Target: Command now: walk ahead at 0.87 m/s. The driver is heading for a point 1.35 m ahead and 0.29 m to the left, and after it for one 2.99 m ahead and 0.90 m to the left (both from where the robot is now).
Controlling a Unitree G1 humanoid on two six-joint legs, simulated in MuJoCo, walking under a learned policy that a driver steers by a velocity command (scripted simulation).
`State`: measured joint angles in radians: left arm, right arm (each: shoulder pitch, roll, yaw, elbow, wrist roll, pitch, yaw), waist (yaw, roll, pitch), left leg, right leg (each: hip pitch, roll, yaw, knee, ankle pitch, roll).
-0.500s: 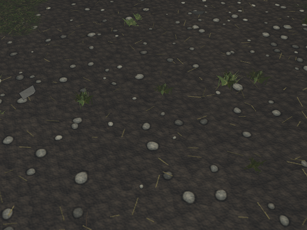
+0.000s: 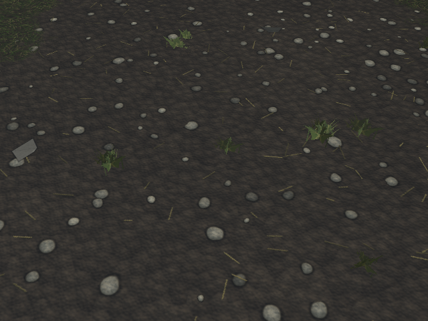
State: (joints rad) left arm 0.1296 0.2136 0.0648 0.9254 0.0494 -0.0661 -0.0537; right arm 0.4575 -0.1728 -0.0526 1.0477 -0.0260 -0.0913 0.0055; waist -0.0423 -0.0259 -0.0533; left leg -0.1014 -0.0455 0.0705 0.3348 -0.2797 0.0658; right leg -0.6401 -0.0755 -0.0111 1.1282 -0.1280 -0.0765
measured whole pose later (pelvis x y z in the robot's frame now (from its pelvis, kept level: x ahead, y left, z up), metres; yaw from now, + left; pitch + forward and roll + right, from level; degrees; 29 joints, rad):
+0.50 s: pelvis +0.40 -0.05 -0.01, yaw +0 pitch +0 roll -2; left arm 0.40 0.24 0.07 1.04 0.02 -0.10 -0.01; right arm 0.20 -0.23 -0.05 0.89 -0.04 -0.08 0.04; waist 0.02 0.03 0.01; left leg -0.61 0.11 -0.04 1.23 -0.20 0.09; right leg -0.14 0.11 -0.12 0.38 -0.26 -0.11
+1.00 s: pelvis +0.89 -0.01 +0.00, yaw +9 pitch +0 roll +2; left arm 0.05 0.24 0.01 0.74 0.06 -0.10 -0.03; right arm 0.50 -0.26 -0.08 1.02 -0.01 -0.07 0.01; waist -0.06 -0.01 0.02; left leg -0.10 -0.17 -0.05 0.34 -0.24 0.14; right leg -0.65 -0.13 0.07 1.03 -0.23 0.01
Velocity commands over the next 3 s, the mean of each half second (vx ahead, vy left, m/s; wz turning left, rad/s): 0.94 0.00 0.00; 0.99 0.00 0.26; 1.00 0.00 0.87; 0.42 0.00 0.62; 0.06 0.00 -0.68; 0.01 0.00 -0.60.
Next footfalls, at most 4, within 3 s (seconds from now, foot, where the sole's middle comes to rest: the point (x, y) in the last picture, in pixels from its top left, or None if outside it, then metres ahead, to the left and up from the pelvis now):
0.28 right None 0.41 -0.11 -0.78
0.76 left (196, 229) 0.88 0.04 -0.78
1.18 right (229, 144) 1.32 -0.11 -0.78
1.62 left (148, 105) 1.60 0.26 -0.78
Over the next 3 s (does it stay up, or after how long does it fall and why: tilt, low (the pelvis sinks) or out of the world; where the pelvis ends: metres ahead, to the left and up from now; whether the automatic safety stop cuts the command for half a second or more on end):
stays up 1.70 0.32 0.00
